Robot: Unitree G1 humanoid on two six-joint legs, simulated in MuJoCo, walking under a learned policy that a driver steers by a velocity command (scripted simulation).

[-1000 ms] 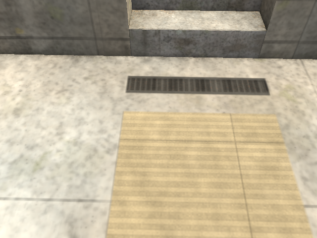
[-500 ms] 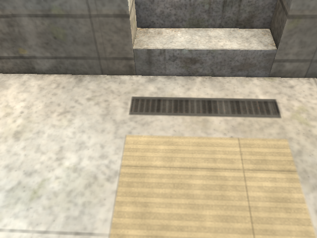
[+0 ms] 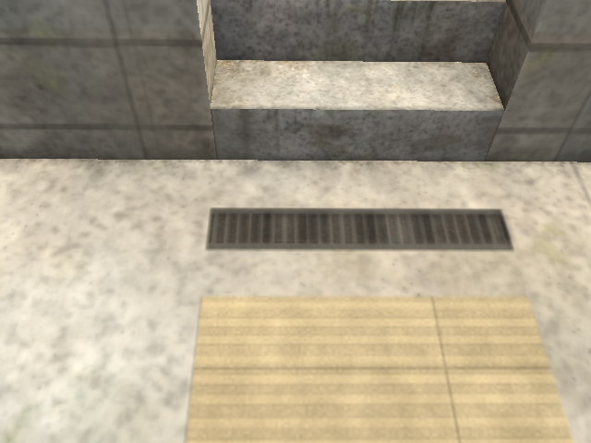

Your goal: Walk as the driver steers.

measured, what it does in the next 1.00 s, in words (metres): walks ahead: right foot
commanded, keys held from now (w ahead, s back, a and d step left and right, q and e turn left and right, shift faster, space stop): no key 0.36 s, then w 0.64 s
